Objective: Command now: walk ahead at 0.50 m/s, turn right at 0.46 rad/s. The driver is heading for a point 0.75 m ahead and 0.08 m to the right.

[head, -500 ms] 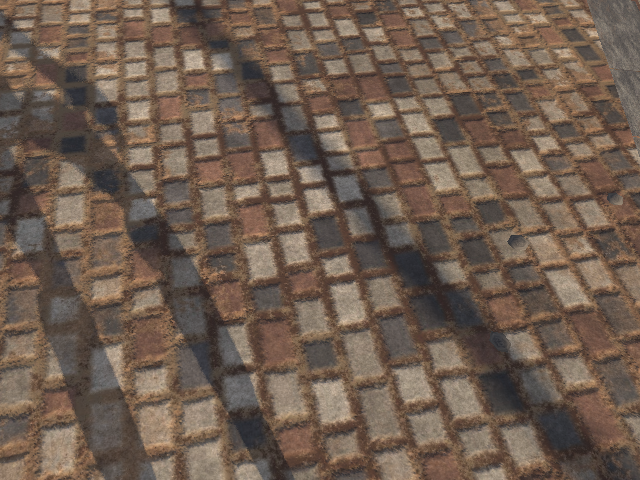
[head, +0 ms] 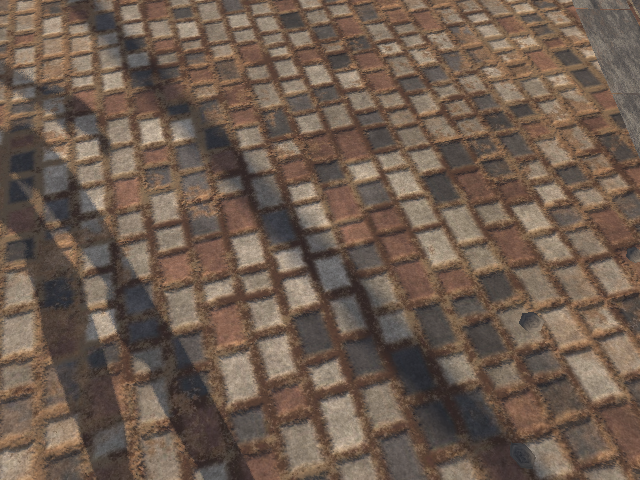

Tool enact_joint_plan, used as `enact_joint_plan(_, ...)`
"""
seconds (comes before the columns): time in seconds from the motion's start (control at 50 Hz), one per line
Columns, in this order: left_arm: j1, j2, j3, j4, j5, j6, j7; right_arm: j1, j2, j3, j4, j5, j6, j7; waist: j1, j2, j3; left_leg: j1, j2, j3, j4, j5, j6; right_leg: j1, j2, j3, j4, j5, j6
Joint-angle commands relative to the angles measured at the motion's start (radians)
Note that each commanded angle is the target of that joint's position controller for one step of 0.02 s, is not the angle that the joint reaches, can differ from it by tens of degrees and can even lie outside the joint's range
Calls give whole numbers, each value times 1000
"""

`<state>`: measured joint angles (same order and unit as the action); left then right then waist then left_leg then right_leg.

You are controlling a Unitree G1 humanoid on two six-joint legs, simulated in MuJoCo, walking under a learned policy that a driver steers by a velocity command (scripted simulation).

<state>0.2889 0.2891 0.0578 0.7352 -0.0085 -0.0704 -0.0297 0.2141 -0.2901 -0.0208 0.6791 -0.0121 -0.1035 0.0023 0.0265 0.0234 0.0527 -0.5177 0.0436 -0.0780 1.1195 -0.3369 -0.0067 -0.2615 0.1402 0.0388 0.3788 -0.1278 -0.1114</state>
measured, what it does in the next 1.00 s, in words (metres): walks ahead, turning right: left foot, then right foot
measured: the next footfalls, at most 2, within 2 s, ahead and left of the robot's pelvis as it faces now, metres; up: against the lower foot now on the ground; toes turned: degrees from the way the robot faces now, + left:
left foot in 0.28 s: +0.35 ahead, +0.14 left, +0.00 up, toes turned -14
right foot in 0.80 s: +0.52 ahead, -0.21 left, +0.00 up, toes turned -27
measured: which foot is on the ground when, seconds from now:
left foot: up 0.00-0.26, down 0.28-0.80, up 0.82-1.00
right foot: down 0.00-0.28, up 0.30-0.78, down 0.80-1.00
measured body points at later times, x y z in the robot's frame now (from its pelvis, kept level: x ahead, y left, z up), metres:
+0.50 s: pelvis +0.28 +0.05 +0.00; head +0.30 +0.06 +0.45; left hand +0.49 +0.28 -0.10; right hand +0.29 -0.24 -0.10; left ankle +0.31 +0.15 -0.74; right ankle +0.26 -0.09 -0.66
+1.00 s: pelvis +0.51 -0.10 +0.00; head +0.53 -0.12 +0.45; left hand +0.71 +0.11 -0.10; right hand +0.48 -0.40 -0.12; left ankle +0.57 +0.05 -0.65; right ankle +0.48 -0.19 -0.74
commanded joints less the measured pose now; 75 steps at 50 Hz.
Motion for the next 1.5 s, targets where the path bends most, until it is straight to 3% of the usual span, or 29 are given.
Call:
enact_joint_plan(0.02,-40,146,36,-80,-6,-14,20,21,-97,-27,-73,-13,0,-9,-42,-55,-54,-85,42,7,-138,54,-51,30,-274,296,-181,217,-202)
enact_joint_plan(0.16,72,174,47,-36,-25,20,45,-207,-74,-19,-123,13,-15,2,52,-98,-58,74,-51,11,-569,417,-75,-1,-213,280,-101,62,-99)
enact_joint_plan(0.26,46,135,39,-47,-15,34,44,-67,-147,-65,-93,19,-32,3,-50,-138,-111,289,-33,-6,-694,281,17,81,-219,374,115,54,-30)
enact_joint_plan(0.28,45,75,18,-63,-4,29,38,58,-191,-80,-84,1,-36,-5,-109,-69,-228,511,101,-120,-676,228,82,-3,-167,310,345,-16,4)
enact_joint_plan(0.3,170,5,-6,-89,-21,19,37,160,-274,-103,-57,-15,-22,-8,-79,208,-370,848,331,-523,-727,47,240,-324,-22,152,669,-370,74)
enact_joint_plan(0.32,185,82,2,-87,-34,17,40,180,-219,-96,-45,8,-13,2,-83,258,-349,849,393,-742,-800,-192,268,-489,-89,139,844,-463,90)
enact_joint_plan(0.34,100,153,22,-85,-34,23,41,133,-148,-78,-57,11,-9,0,-106,139,-214,735,347,-612,-823,-226,226,-532,-132,144,909,-369,99)
enact_joint_plan(0.36,35,159,27,-98,-22,29,42,87,-124,-69,-60,6,-3,-2,-100,70,-132,623,302,-463,-829,-108,194,-517,-163,108,911,-294,107)
enact_joint_plan(0.4,-10,135,32,-118,-14,33,34,36,-87,-56,-46,-3,-1,-4,-65,79,-47,468,227,-275,-878,91,175,-466,-215,98,839,-205,115)
enact_joint_plan(0.6,-170,46,5,-171,-13,37,-2,45,-158,-81,40,10,-1,-7,-85,37,-4,455,195,101,-966,394,180,-433,-243,12,437,119,129)
enact_joint_plan(0.72,-305,39,-2,-230,-12,25,-25,143,-197,-89,115,43,26,1,-104,29,35,565,245,146,-920,542,166,-353,-188,-51,231,18,57)
enact_joint_plan(0.78,-67,127,46,-173,0,22,-14,128,-216,-82,142,57,44,-3,67,51,-118,532,204,190,-601,947,126,46,-103,-116,107,22,-17)
enact_joint_plan(0.8,99,190,71,-130,6,28,3,131,-175,-61,133,43,38,-5,140,22,-233,322,161,194,-358,735,89,363,-200,-8,152,80,-56)
enact_joint_plan(0.82,155,298,86,-120,20,28,16,236,-40,-15,93,19,22,8,73,-236,-393,-82,-15,171,43,-67,17,714,-519,494,109,-36,-217)
enact_joint_plan(0.84,169,219,66,-133,18,23,17,179,-125,-36,116,44,2,11,127,-171,-483,-148,-50,-35,194,-262,16,680,-571,669,-11,-63,-241)
enact_joint_plan(0.86,117,177,48,-117,17,15,14,91,-179,-56,78,74,-3,13,118,-149,-305,-230,-5,-42,216,-203,22,559,-530,480,-29,-11,-187)
enact_joint_plan(0.92,-33,78,23,-100,16,-7,7,73,-139,-58,84,42,19,3,4,-124,-116,-130,96,-15,72,1,12,232,-412,190,-124,100,-113)
enact_joint_plan(1.0,-77,81,34,-60,22,-45,11,97,-70,-51,95,43,66,-3,-46,-90,-44,-98,104,-29,6,110,-17,100,-407,45,-245,148,-113)
enact_joint_plan(1.08,-86,104,37,-22,23,-37,30,0,-33,-37,57,17,55,6,-41,-77,-1,-49,62,18,-298,306,-26,71,-340,-129,-218,439,-80)
enact_joint_plan(1.16,-21,137,44,31,4,-16,41,-99,-23,-27,21,11,46,33,1,-79,-29,24,24,60,-498,406,-5,158,-366,-138,-163,502,-67)
enact_joint_plan(1.22,-34,159,51,60,-15,4,46,-80,-73,-43,16,3,44,40,-33,-104,-58,69,-1,63,-574,324,43,236,-392,-111,-44,522,-34)
enact_joint_plan(1.26,-13,136,44,76,-10,13,50,41,-141,-74,56,-7,39,29,-91,-41,-140,293,-38,85,-680,557,84,210,-306,-152,189,510,34)
enact_joint_plan(1.28,48,92,25,62,26,8,50,102,-222,-89,55,-21,42,15,-79,99,-263,547,125,-81,-583,1078,151,46,-229,-179,420,194,95)
enact_joint_plan(1.3,169,5,-11,85,26,12,37,91,-182,-66,58,-33,49,10,-31,250,-408,749,342,-357,-592,1213,354,-159,-128,-88,701,-538,159)
enact_joint_plan(1.32,134,73,6,112,2,25,31,79,-112,-46,52,-10,55,19,-62,134,-453,685,319,-366,-635,1055,361,-150,-153,51,760,-601,165)
enact_joint_plan(1.34,57,103,15,91,-20,40,32,17,-97,-41,52,4,56,25,-57,97,-333,598,279,-288,-677,876,327,-219,-178,43,771,-576,164)
enact_joint_plan(1.36,10,95,16,90,-16,56,44,-37,-86,-39,53,7,58,27,-46,48,-247,502,246,-256,-718,697,289,-251,-199,29,735,-531,164)
enact_joint_plan(1.42,8,78,19,106,1,101,73,-152,-85,-41,52,-14,72,18,7,102,-152,230,176,-174,-834,348,232,-101,-211,8,550,-392,178)
enact_joint_plan(1.5,16,51,12,140,9,105,79,-168,-75,-40,80,-11,75,0,5,108,-173,173,150,-121,-864,146,214,43,-200,-15,333,-217,163)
